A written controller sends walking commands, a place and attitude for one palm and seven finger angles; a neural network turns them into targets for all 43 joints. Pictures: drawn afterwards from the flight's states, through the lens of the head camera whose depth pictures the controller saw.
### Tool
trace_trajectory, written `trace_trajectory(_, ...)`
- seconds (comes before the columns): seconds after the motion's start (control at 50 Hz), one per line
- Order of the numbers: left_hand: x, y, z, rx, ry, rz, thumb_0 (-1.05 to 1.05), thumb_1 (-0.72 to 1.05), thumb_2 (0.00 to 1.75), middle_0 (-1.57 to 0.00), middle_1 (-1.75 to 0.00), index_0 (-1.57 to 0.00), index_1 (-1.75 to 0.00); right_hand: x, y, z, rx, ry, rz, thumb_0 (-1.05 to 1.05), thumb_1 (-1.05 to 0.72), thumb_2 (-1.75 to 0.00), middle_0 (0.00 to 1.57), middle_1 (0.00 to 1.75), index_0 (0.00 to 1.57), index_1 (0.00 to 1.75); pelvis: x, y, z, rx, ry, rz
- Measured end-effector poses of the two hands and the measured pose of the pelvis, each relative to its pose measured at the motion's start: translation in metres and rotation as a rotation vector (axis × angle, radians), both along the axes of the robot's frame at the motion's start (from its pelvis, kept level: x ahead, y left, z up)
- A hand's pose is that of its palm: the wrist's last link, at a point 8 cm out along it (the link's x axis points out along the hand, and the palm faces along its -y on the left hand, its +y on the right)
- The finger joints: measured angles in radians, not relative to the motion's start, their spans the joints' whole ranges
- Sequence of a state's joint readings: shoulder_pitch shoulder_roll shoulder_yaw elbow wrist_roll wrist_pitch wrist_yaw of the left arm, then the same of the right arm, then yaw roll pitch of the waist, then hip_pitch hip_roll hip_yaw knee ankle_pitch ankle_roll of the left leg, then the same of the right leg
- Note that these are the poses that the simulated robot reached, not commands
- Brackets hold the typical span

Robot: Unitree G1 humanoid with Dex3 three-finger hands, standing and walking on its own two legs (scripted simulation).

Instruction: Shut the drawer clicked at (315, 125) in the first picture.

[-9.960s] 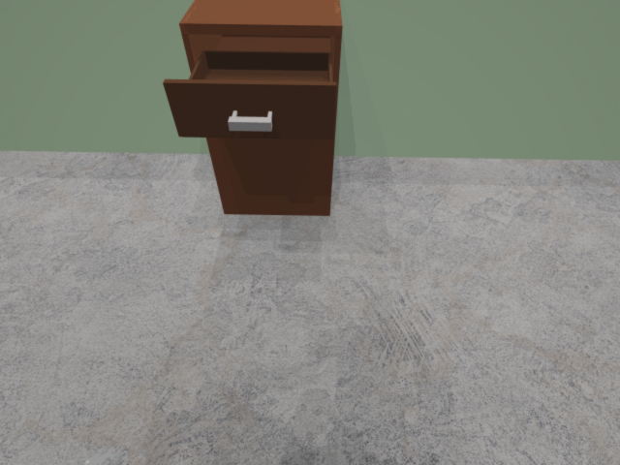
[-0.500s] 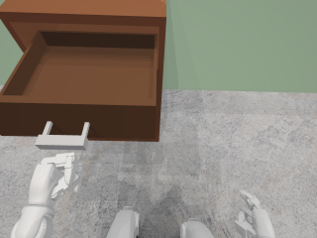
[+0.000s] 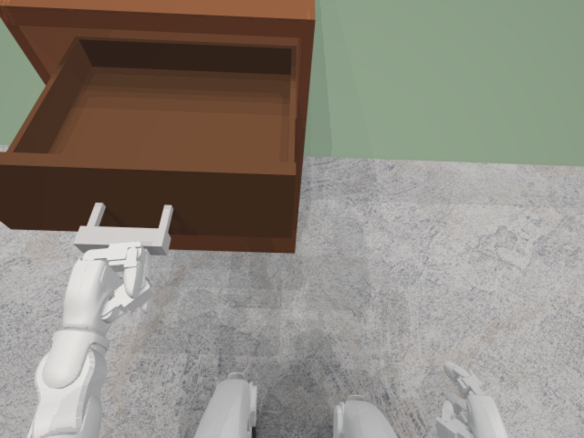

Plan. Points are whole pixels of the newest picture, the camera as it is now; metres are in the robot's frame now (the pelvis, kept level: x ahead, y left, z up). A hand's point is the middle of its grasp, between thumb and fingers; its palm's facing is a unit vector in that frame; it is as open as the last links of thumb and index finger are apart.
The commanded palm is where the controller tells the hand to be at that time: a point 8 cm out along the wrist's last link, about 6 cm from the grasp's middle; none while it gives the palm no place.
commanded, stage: push the drawer shut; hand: left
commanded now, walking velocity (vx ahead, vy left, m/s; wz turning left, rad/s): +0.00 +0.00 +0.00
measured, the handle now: (128, 225) +0.37 +0.25 +0.04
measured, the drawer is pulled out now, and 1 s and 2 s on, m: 0.28 0.15 0.03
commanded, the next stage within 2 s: none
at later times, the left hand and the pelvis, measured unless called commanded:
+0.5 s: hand (163, 236) +0.36 +0.20 +0.04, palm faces +0.04 -1.00 -0.04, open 3.3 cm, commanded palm +0.35 +0.25 +0.05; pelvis +0.00 +0.01 +0.01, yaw -1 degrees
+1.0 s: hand (173, 198) +0.42 +0.20 +0.04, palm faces +0.04 -1.00 -0.04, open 3.3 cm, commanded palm +0.41 +0.24 +0.05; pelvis +0.00 +0.00 +0.00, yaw -1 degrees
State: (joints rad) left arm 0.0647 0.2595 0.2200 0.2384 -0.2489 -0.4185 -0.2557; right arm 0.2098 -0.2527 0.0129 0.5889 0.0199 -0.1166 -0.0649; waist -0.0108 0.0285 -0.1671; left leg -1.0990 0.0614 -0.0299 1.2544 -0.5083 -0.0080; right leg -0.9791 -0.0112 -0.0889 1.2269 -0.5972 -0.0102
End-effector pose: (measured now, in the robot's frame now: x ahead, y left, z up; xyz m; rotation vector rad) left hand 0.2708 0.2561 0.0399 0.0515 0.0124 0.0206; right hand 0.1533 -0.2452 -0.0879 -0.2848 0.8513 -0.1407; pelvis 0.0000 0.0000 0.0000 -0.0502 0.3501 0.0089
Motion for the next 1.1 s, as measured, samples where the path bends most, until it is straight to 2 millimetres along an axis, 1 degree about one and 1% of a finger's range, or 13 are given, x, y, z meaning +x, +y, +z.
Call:
trace_trajectory(0.2, 0.029, -0.003, 0.002, -0.010, 0.003, 0.001, -0.01, 0.86, 0.93, -1.40, -1.60, -1.40, -1.60, -0.014, 0.003, 0.002, 0.003, 0.022, -0.022, 0.02, -0.91, -0.90, 0.20, 0.30, 0.20, 0.30, -0.005, 0.004, 0.004, 0.000, -0.003, -0.004)
trace_trajectory(0.34, 0.051, -0.002, 0.002, -0.009, -0.001, 0.005, 0.00, 0.85, 0.92, -1.40, -1.60, -1.40, -1.60, -0.027, 0.003, 0.002, 0.001, 0.065, -0.042, 0.01, -0.91, -0.90, 0.20, 0.30, 0.20, 0.30, -0.005, 0.006, 0.006, 0.002, -0.002, -0.012)
trace_trajectory(0.46, 0.064, -0.003, 0.004, -0.011, 0.001, 0.013, 0.02, 0.87, 0.92, -1.40, -1.60, -1.40, -1.60, -0.039, 0.000, 0.002, 0.005, 0.110, -0.066, 0.01, -0.91, -0.90, 0.20, 0.30, 0.20, 0.30, -0.003, 0.007, 0.009, 0.004, 0.000, -0.017)
trace_trajectory(0.7, 0.088, -0.003, 0.003, -0.005, -0.007, 0.017, 0.01, 0.86, 0.93, -1.40, -1.60, -1.40, -1.60, -0.055, -0.007, -0.004, -0.002, 0.191, -0.090, 0.01, -0.91, -0.90, 0.20, 0.30, 0.20, 0.30, -0.001, 0.005, 0.009, 0.007, 0.010, -0.020)
trace_trajectory(0.88, 0.114, -0.002, 0.003, -0.007, 0.000, 0.019, 0.00, 0.86, 0.93, -1.40, -1.60, -1.40, -1.60, -0.064, -0.011, -0.010, -0.008, 0.232, -0.101, 0.01, -0.91, -0.90, 0.20, 0.30, 0.20, 0.30, -0.003, 0.001, 0.006, 0.006, 0.025, -0.019)
trace_trajectory(1.1, 0.140, -0.005, 0.005, -0.009, 0.003, 0.025, 0.03, 0.90, 0.94, -1.40, -1.60, -1.40, -1.60, -0.087, -0.016, -0.015, -0.003, 0.306, -0.134, 0.01, -0.91, -0.90, 0.20, 0.30, 0.20, 0.30, -0.002, -0.001, 0.004, 0.008, 0.042, -0.027)
